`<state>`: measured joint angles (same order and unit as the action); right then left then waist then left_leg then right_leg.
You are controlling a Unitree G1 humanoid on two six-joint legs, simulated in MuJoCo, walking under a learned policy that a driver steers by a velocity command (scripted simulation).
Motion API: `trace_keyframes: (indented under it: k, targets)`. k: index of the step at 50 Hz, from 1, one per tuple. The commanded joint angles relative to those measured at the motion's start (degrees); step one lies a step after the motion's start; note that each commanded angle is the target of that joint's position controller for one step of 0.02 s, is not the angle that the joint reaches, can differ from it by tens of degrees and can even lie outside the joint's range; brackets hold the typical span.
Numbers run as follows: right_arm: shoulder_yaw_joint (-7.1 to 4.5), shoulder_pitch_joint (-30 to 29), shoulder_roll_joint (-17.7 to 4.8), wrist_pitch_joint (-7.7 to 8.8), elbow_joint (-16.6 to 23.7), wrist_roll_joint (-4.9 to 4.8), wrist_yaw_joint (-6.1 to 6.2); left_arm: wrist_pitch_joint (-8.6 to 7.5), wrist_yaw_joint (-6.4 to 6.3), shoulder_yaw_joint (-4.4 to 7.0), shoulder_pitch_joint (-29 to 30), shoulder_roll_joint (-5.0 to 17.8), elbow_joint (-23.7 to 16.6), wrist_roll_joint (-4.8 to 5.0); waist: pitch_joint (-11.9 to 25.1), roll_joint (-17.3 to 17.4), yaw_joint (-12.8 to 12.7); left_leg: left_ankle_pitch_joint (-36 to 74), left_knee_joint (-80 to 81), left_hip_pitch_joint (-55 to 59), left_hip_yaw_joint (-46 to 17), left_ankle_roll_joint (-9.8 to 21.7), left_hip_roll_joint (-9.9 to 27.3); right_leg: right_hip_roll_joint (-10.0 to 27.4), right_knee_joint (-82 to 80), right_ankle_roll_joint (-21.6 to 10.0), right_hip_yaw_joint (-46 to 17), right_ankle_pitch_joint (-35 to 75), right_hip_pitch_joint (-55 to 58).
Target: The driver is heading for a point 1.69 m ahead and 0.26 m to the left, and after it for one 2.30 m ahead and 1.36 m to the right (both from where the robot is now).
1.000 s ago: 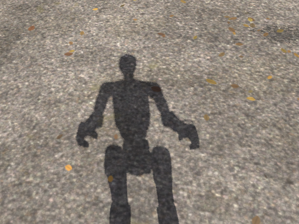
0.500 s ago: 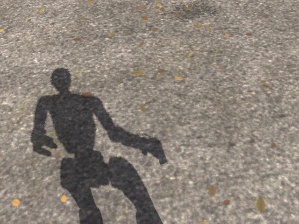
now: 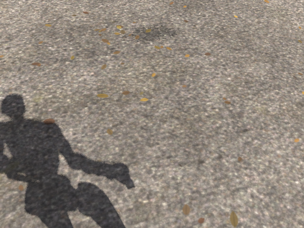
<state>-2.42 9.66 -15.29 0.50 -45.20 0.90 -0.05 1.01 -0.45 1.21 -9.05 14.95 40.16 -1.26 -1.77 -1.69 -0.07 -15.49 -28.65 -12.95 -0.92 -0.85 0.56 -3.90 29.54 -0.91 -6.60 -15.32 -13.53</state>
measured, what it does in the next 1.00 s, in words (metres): stands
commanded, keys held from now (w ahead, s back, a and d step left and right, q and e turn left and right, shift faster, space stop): no key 0.96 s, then w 0.04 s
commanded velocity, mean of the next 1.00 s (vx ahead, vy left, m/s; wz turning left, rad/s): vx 0.00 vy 0.00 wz -0.03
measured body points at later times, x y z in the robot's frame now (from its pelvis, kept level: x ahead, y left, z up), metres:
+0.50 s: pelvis +0.01 +0.02 +0.00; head +0.02 +0.02 +0.45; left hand +0.10 +0.29 -0.13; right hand +0.13 -0.24 -0.12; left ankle +0.00 +0.13 -0.74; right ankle +0.00 -0.11 -0.74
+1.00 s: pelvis +0.01 +0.04 +0.00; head +0.01 +0.04 +0.45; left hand +0.05 +0.30 -0.14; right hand +0.07 -0.23 -0.13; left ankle +0.00 +0.13 -0.74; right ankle +0.00 -0.11 -0.74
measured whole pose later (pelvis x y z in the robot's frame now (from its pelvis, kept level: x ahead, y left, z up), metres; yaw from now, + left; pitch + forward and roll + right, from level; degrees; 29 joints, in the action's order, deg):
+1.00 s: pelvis +0.01 +0.04 +0.00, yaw +0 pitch -2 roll +0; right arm 0.3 11.7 -14.6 1.3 -57.7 0.1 0.9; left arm 0.9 -2.9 2.2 -12.3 13.8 60.1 -0.1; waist -2.1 -0.3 0.4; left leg -15.0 -26.4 -9.6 0.2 2.3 -2.2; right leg -0.7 25.6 2.1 -7.4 -14.6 -9.3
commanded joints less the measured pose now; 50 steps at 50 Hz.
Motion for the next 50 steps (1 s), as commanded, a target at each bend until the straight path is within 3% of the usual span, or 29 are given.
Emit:
trace_keyframes:
  k: [1,5,13,31,48,50]
  targets:
    - [-1.34,-3.80,-7.90,1.86,4.05,-0.10,-0.10,0.05,-0.53,2.53,0.49,8.01,-2.96,0.22,3.57,7.13,-0.46,8.72,5.97,1.34,-5.83,3.05,5.53,3.83,-2.63,-0.63,-2.85,7.57,1.60]
    - [-0.69,-1.89,-6.95,1.90,3.10,-0.32,0.50,-0.07,-0.55,2.38,-0.51,6.47,-1.50,0.46,3.54,4.16,0.20,9.70,4.28,2.52,-4.30,2.67,4.38,4.24,-3.33,-0.83,-3.44,10.42,1.46]
    - [0.01,-2.14,-6.33,1.39,1.68,-0.44,0.55,-0.29,-1.17,2.66,-2.23,6.14,1.71,0.59,2.82,1.12,0.40,9.72,3.87,2.89,-3.42,2.86,3.20,4.52,-3.93,0.19,-3.68,12.67,2.34]
    - [0.78,-0.51,-6.40,1.52,-5.85,-0.61,0.59,-0.17,-2.32,2.78,-3.26,5.93,10.58,0.89,1.04,2.00,0.23,7.86,6.85,2.09,-3.23,3.12,2.15,4.49,-5.60,1.26,-2.56,12.83,5.03]
    - [1.40,2.28,-6.32,1.31,-10.33,-0.71,1.06,-0.53,-2.60,2.06,-4.00,5.13,18.24,1.07,0.04,1.97,0.49,6.70,8.37,2.26,-3.69,3.89,1.88,4.33,-6.92,2.05,-1.09,10.89,3.92]
    - [1.17,3.50,-6.93,1.01,-11.09,-0.99,1.36,-0.47,-2.69,1.76,-4.83,4.06,19.20,1.33,0.47,3.84,0.78,-9.74,10.67,2.38,-4.91,5.02,1.77,1.95,-4.45,1.75,1.81,-0.59,2.39]
Velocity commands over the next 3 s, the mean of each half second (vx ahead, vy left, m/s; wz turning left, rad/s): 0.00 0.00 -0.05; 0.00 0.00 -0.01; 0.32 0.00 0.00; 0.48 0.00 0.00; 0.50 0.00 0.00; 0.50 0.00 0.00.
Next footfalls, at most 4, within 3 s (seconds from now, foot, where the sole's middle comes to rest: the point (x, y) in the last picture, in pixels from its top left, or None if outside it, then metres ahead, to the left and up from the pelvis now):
1.28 right None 0.11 -0.12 -0.77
1.76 left None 0.48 0.11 -0.77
2.32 right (180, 168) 0.79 -0.13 -0.77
2.86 left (134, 120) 1.09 0.11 -0.77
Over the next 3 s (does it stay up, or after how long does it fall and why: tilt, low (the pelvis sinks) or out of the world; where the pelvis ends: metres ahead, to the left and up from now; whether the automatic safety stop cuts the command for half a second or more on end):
stays up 1.00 0.03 0.00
